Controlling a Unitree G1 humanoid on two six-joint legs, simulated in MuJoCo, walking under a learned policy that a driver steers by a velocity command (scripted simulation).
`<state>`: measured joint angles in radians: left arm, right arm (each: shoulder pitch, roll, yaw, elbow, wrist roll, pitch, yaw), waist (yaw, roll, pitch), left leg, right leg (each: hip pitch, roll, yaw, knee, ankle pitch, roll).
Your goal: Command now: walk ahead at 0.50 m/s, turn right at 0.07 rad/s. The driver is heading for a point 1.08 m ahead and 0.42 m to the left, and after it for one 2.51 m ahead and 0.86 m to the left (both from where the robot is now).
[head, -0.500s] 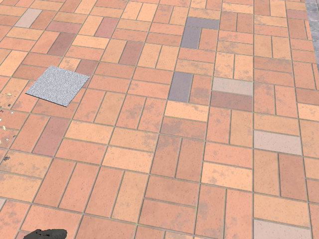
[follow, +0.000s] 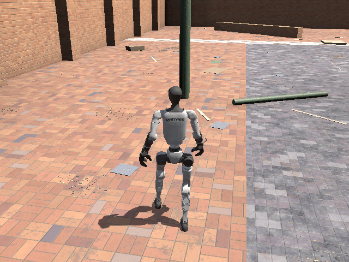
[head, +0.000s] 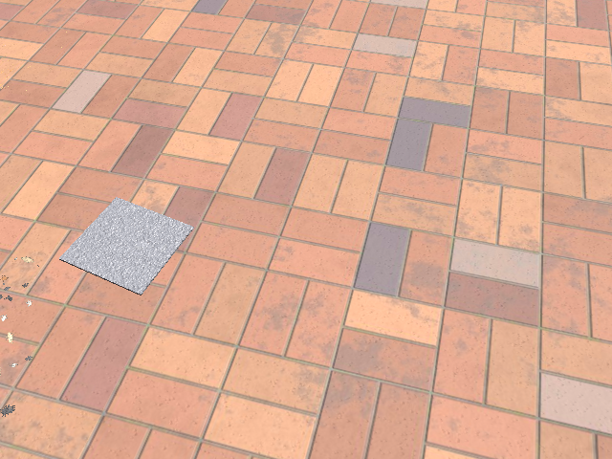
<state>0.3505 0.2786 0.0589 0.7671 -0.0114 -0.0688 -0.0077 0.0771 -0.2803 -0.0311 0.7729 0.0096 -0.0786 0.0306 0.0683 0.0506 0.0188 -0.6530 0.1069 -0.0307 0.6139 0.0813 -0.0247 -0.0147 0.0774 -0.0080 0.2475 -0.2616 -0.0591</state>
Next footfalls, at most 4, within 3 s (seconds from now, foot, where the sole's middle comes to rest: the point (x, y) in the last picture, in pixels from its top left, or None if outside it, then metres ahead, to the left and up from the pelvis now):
0.12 left None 0.26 0.14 -0.78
0.56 right None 0.41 -0.08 -0.78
0.94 left None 0.32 0.17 -0.78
1.42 right None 0.42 -0.02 -0.78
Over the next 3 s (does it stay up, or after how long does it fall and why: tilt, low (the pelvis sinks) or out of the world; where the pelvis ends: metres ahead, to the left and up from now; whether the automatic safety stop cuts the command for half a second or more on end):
stays up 0.77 0.49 0.00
